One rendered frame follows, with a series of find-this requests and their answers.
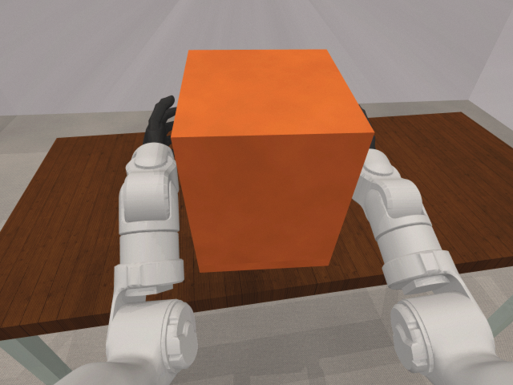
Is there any robot right forearm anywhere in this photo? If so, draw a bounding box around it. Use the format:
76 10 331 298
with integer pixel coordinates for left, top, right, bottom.
352 148 495 350

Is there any carton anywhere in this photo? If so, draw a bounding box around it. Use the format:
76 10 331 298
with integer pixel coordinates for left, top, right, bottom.
171 49 374 273

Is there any right robot upper arm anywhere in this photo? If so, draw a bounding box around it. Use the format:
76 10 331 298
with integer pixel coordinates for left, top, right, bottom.
390 291 513 385

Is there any robot right hand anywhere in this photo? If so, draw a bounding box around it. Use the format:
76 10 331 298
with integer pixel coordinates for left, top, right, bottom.
358 104 376 149

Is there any robot left forearm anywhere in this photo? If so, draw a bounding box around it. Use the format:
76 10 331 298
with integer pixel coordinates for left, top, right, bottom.
106 143 184 354

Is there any table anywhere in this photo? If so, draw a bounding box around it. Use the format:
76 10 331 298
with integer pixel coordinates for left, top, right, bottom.
0 112 513 385

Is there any robot left hand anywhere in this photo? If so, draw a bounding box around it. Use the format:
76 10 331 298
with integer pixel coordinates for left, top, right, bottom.
143 95 176 156

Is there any left robot upper arm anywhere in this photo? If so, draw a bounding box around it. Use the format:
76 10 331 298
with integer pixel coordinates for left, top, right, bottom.
54 299 198 385

